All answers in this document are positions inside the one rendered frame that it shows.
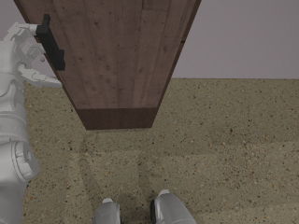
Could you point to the left robot thigh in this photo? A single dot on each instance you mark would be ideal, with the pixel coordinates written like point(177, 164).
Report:
point(107, 213)

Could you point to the cupboard door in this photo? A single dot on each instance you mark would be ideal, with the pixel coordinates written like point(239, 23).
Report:
point(117, 53)

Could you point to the robot thigh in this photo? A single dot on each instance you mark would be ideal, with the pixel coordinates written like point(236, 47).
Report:
point(107, 213)
point(171, 209)

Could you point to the robot left forearm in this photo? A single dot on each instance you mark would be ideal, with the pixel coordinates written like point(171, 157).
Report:
point(13, 115)

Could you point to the handle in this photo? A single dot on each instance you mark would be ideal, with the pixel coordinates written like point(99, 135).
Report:
point(49, 44)

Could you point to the robot left hand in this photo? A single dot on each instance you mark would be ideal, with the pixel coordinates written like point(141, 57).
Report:
point(12, 56)

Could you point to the right robot thigh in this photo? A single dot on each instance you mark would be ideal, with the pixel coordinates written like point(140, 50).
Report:
point(171, 209)

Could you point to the left robot upper arm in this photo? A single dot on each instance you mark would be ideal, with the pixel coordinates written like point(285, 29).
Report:
point(18, 165)

